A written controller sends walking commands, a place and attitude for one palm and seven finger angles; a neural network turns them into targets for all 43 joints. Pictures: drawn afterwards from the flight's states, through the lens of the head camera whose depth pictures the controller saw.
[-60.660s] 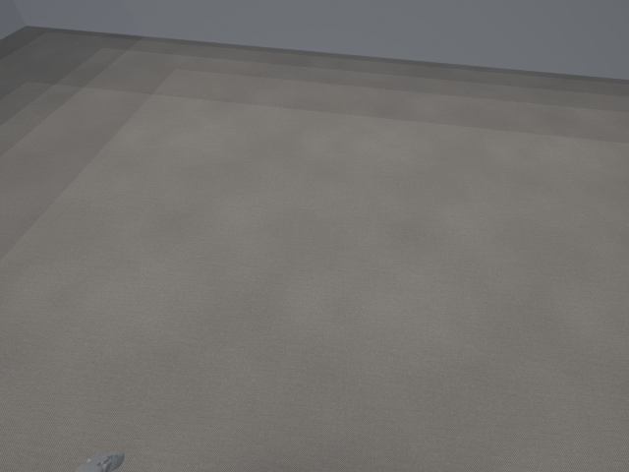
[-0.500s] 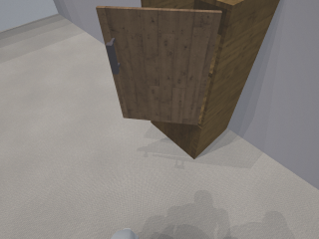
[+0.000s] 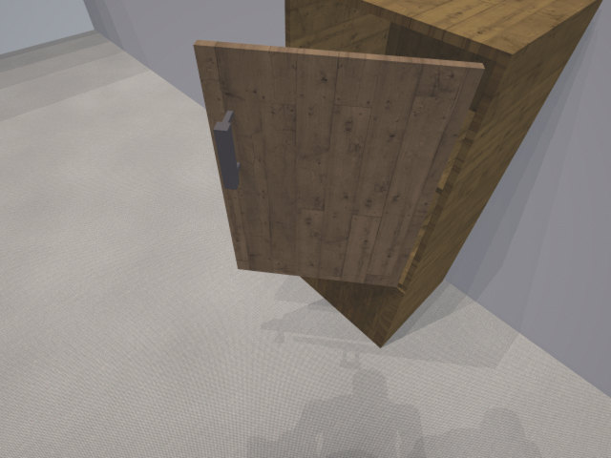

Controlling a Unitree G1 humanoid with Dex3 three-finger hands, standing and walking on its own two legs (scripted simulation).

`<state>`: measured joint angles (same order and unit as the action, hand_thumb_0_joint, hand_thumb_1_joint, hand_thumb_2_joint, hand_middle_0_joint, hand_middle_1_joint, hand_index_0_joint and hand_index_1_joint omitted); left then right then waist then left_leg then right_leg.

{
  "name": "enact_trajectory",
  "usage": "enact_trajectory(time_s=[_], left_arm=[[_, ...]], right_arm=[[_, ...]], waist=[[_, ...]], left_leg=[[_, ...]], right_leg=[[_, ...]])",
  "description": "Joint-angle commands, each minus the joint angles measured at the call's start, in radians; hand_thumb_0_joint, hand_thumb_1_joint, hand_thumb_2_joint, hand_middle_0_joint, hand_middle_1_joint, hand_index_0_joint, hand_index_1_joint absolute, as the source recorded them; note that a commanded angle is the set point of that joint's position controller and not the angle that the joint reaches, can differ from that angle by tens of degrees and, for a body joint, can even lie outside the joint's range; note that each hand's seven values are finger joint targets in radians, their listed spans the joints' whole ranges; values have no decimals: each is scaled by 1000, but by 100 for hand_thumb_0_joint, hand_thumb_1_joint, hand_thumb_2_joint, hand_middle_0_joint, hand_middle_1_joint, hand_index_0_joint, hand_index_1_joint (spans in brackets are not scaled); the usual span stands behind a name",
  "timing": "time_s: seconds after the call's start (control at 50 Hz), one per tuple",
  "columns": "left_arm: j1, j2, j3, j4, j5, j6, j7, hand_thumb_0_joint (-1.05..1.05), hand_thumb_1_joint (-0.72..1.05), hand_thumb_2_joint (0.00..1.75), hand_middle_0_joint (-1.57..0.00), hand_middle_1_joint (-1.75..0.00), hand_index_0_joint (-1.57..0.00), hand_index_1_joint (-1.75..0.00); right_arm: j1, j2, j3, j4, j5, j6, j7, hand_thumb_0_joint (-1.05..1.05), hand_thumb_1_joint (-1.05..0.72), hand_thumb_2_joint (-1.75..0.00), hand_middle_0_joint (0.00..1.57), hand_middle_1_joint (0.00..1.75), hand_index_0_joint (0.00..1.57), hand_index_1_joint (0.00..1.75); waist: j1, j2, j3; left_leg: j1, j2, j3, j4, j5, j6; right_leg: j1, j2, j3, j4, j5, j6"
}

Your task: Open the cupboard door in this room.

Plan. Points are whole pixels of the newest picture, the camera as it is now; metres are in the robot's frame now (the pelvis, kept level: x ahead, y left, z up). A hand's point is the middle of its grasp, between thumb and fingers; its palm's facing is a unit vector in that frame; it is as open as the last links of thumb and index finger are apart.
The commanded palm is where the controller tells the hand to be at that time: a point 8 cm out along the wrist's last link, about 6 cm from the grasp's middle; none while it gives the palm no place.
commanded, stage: come to a stop and stand still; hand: left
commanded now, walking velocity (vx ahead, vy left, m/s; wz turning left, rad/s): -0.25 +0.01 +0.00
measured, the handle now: (230, 150) +0.59 +0.17 +0.06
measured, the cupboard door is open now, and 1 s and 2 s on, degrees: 39 39 39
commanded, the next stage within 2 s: look again from close up in 0.94 s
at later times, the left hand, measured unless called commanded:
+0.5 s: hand out of the picture +0.06 +0.21 -0.17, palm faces +0.05 -0.98 -0.18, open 7.4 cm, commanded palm none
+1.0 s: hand out of the picture -0.04 +0.16 -0.17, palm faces +0.02 -0.99 -0.15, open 7.4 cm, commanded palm none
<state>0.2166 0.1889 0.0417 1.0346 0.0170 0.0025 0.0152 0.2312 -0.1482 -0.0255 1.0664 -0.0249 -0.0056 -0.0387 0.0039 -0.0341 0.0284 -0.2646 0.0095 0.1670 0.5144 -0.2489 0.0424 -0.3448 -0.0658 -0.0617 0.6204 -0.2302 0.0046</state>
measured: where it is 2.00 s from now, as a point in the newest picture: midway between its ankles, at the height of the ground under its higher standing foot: outside the picture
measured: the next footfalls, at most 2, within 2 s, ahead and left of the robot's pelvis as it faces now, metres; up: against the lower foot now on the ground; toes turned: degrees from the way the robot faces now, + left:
right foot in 0.60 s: -0.04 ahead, -0.13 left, +0.00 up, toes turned -1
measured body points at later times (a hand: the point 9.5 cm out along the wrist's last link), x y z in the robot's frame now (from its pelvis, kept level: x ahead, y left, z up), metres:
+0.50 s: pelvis -0.01 +0.02 +0.01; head +0.02 +0.04 +0.45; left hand +0.05 +0.26 -0.16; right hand +0.03 -0.21 -0.14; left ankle +0.00 +0.11 -0.73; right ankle -0.06 -0.12 -0.69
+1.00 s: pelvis -0.04 +0.00 +0.01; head -0.03 +0.00 +0.46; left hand -0.04 +0.21 -0.16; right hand -0.06 -0.23 -0.15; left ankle +0.00 +0.11 -0.73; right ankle -0.08 -0.12 -0.73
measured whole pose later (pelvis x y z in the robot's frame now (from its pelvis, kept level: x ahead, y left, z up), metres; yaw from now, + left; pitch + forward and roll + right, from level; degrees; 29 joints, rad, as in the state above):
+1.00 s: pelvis -0.04 +0.00 +0.01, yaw +0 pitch -1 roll +0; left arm 0.29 0.13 -0.01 1.13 0.00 0.01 0.02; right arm 0.29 -0.15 -0.02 1.15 -0.02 0.02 -0.03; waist -0.01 -0.01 0.03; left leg -0.22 0.02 0.08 0.42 -0.17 0.01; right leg -0.11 -0.01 0.00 0.42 -0.30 0.00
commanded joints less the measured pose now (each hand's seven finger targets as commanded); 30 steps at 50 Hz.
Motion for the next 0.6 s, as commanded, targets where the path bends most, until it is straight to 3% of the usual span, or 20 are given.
enact_trajectory(time_s=[0.0, 0.02, 0.04, 0.06, 0.08, 0.12, 0.18, 0.22, 0.24, 0.26, 0.28, 0.3, 0.32, 0.34, 0.4, 0.48, 0.52, 0.54, 0.56, 0.58], left_arm=[[86, 120, 20, -43, 12, 18, 7, 0, 90, 90, -20, -30, -20, -30], [65, 129, 23, -50, 13, 15, 9, 0, 90, 90, -20, -30, -20, -30], [65, 141, 27, -55, 10, 9, 11, 0, 90, 90, -20, -30, -20, -30], [65, 151, 28, -54, 5, 3, 16, 0, 90, 90, -20, -30, -20, -30], [59, 152, 28, -56, 2, 0, 20, 0, 90, 90, -20, -30, -20, -30], [43, 156, 36, -61, 7, 2, 32, 0, 90, 90, -20, -30, -20, -30], [2, 171, 45, -69, 8, 5, 33, 0, 90, 90, -20, -30, -20, -30], [-17, 164, 45, -67, 4, 9, 33, 0, 90, 90, -20, -30, -20, -30], [-29, 158, 43, -71, -5, 12, 30, 0, 90, 90, -20, -30, -20, -30], [-14, 122, 38, -83, -12, 18, 24, 0, 90, 90, -20, -30, -20, -30], [-3, 75, 28, -99, -15, 26, 20, 0, 90, 90, -20, -30, -20, -30], [-35, 83, 27, -104, -8, 39, 26, 0, 90, 90, -20, -30, -20, -30], [-50, 77, 27, -105, -7, 50, 27, 0, 90, 90, -20, -30, -20, -30], [-50, 77, 32, -95, -4, 48, 24, 0, 90, 90, -20, -30, -20, -30], [-24, 50, 26, -71, -9, 42, 16, 0, 90, 90, -20, -30, -20, -30], [-13, 42, 10, -61, -8, 33, 12, 0, 90, 90, -20, -30, -20, -30], [41, 52, 7, -35, -7, 21, 13, 0, 90, 90, -20, -30, -20, -30], [66, 70, 7, -22, -6, 13, 17, 0, 90, 90, -20, -30, -20, -30], [62, 98, 6, -17, -4, 4, 21, 0, 90, 90, -20, -30, -20, -30], [31, 122, 1, -21, -5, 0, 19, 0, 90, 90, -20, -30, -20, -30]], right_arm=[[39, -127, -36, -52, 14, 9, 4, 0, -90, -90, 20, 30, 20, 30], [51, -115, -39, -51, 12, 17, 5, 0, -90, -90, 20, 30, 20, 30], [68, -113, -42, -51, 13, 22, 4, 0, -90, -90, 20, 30, 20, 30], [90, -99, -41, -47, 17, 26, 6, 0, -90, -90, 20, 30, 20, 30], [84, -86, -40, -52, 20, 33, 8, 0, -90, -90, 20, 30, 20, 30], [50, -73, -39, -67, 22, 42, 5, 0, -90, -90, 20, 30, 20, 30], [43, -70, -36, -66, 24, 47, 5, 0, -90, -90, 20, 30, 20, 30], [73, -61, -34, -48, 22, 42, 7, 0, -90, -90, 20, 30, 20, 30], [108, -70, -33, -37, 18, 36, 9, 0, -90, -90, 20, 30, 20, 30], [101, -121, -39, -46, 9, 27, 9, 0, -90, -90, 20, 30, 20, 30], [71, -185, -48, -74, 1, 22, 7, 0, -90, -90, 20, 30, 20, 30], [61, -188, -49, -81, -3, 22, 0, 0, -90, -90, 20, 30, 20, 30], [52, -177, -41, -84, -6, 16, -11, 0, -90, -90, 20, 30, 20, 30], [33, -169, -38, -89, -8, 13, -17, 0, -90, -90, 20, 30, 20, 30], [3, -163, -32, -93, -5, 8, -16, 0, -90, -90, 20, 30, 20, 30], [39, -171, -40, -61, 2, 4, -9, 0, -90, -90, 20, 30, 20, 30], [36, -161, -38, -51, 11, 2, -4, 0, -90, -90, 20, 30, 20, 30], [34, -152, -36, -51, 18, 1, 0, 0, -90, -90, 20, 30, 20, 30], [28, -126, -34, -57, 23, 3, 4, 0, -90, -90, 20, 30, 20, 30], [35, -110, -27, -55, 23, 6, 12, 0, -90, -90, 20, 30, 20, 30]], waist=[[3, 75, 8], [-3, -2, 1], [-6, -118, -59], [-12, -180, -113], [-5, -197, -116], [13, -158, -105], [5, -150, -102], [-9, -124, -107], [-25, -88, -111], [-10, 68, -118], [3, 254, -94], [-23, 266, -65], [-15, 241, -40], [-7, 221, -14], [9, 174, -45], [-14, 187, -85], [5, 140, -78], [8, 89, -81], [-9, 14, -53], [-29, -13, -24]], left_leg=[[-75, 137, -150, -77, 86, -7], [-64, 107, -123, -25, 124, -22], [-34, 68, -76, 70, 114, -40], [-13, 27, -57, 159, 20, -56], [-58, 1, -73, 244, -186, -66], [-128, -5, -121, 369, -318, -69], [-130, -4, -129, 256, -278, -86], [-41, 0, -115, 49, -120, -86], [45, 16, -113, -87, 44, -80], [125, 133, -230, -145, 287, -34], [80, 303, -387, -166, 569, 66], [39, 345, -422, -204, 588, 145], [-3, 343, -417, -197, 571, 175], [1, 322, -395, -177, 602, 174], [75, 257, -305, -164, 536, 141], [140, 241, -306, -180, 414, 120], [104, 206, -286, -139, 359, 83], [69, 166, -265, -117, 262, 41], [37, 108, -220, -98, 131, -7], [67, 62, -180, -103, 38, -38]], right_leg=[[79, -86, 115, -110, 265, -59], [80, -106, 146, -106, 366, -80], [106, -161, 186, -127, 502, -109], [138, -222, 223, -164, 622, -151], [174, -257, 239, -186, 726, -198], [224, -289, 239, -184, 854, -243], [277, -258, 191, -145, 880, -214], [255, -219, 167, -105, 760, -169], [204, -187, 142, -68, 627, -122], [94, -103, 83, -11, 366, -56], [35, -6, 6, 66, -24, 9], [0, 48, 38, 249, -326, 13], [-20, 46, 100, 353, -356, 4], [-51, 43, 122, 406, -331, 0], [-36, 42, 95, 329, -272, 10], [58, 39, 44, 62, -228, 7], [164, 40, 37, -152, -72, 0], [218, 16, 83, -260, 30, -9], [200, -59, 179, -294, 87, -41], [117, -121, 205, -308, 48, -68]])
